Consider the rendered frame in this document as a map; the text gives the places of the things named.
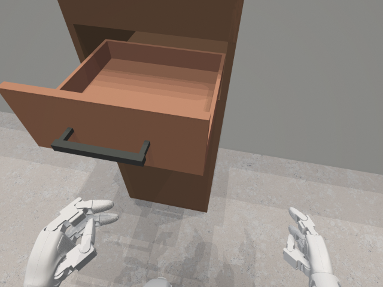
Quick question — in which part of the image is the drawer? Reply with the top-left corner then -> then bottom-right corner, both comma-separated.
0,39 -> 226,176

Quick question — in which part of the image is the left robot hand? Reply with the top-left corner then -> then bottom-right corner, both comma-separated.
23,197 -> 119,287

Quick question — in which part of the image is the right robot forearm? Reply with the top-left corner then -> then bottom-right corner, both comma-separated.
309,272 -> 342,287

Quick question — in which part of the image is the cabinet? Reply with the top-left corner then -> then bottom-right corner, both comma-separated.
57,0 -> 244,213

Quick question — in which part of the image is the right robot hand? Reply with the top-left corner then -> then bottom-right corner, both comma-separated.
284,207 -> 334,278

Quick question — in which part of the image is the handle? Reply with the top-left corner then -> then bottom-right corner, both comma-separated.
51,127 -> 150,167

